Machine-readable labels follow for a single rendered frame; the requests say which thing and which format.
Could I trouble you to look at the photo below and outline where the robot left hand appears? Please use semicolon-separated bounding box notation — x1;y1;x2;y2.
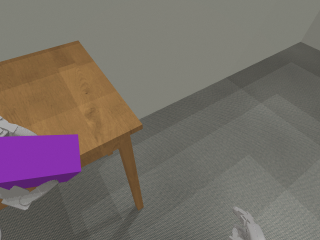
0;116;59;211

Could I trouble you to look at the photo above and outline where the sponge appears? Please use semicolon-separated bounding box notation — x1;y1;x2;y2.
0;134;81;190

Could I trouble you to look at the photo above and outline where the robot right hand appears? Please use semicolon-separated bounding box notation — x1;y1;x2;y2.
229;206;266;240

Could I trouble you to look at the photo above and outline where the table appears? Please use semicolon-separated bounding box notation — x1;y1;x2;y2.
0;40;144;211

